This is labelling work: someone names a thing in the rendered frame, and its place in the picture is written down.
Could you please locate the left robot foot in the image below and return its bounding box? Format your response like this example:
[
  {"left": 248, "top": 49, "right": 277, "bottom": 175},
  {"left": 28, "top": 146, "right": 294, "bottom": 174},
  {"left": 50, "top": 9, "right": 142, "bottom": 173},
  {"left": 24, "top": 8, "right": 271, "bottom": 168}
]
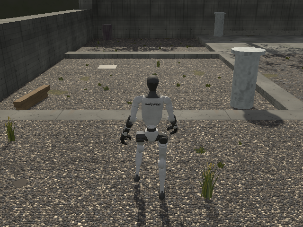
[{"left": 134, "top": 174, "right": 140, "bottom": 182}]

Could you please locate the left robot thigh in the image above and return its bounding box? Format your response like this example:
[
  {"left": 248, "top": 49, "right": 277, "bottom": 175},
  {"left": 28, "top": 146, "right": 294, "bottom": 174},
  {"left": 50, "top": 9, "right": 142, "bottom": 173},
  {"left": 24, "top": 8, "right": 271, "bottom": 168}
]
[{"left": 136, "top": 131, "right": 145, "bottom": 153}]

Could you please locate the right robot upper arm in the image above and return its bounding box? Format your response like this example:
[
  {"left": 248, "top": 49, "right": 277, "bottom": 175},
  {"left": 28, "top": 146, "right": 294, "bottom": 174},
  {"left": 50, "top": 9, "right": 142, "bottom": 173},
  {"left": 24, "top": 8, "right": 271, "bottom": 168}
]
[{"left": 162, "top": 96, "right": 175, "bottom": 122}]

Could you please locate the right robot forearm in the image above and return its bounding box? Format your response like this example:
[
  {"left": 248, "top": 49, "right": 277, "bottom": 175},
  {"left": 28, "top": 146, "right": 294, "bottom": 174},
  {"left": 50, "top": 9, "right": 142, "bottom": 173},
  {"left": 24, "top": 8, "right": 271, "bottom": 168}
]
[{"left": 170, "top": 115, "right": 178, "bottom": 129}]

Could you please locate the left robot hand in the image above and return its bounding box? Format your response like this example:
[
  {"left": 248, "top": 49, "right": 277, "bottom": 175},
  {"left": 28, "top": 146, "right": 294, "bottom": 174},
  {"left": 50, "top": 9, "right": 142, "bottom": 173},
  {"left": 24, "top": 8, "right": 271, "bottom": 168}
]
[{"left": 120, "top": 133, "right": 131, "bottom": 145}]

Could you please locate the right robot hand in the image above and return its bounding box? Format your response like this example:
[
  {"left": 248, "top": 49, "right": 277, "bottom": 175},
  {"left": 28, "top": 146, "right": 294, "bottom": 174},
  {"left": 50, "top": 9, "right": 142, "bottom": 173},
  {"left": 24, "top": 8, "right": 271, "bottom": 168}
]
[{"left": 167, "top": 126, "right": 178, "bottom": 134}]

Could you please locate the left robot upper arm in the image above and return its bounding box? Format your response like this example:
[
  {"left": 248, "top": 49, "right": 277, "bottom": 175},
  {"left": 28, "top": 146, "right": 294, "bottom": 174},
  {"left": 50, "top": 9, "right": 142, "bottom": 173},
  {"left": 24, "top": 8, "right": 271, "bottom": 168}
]
[{"left": 129, "top": 96, "right": 143, "bottom": 122}]

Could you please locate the left robot forearm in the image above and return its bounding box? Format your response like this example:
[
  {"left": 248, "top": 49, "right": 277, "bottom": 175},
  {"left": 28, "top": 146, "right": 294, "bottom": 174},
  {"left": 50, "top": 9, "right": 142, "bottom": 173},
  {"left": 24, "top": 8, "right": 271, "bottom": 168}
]
[{"left": 122, "top": 115, "right": 133, "bottom": 136}]

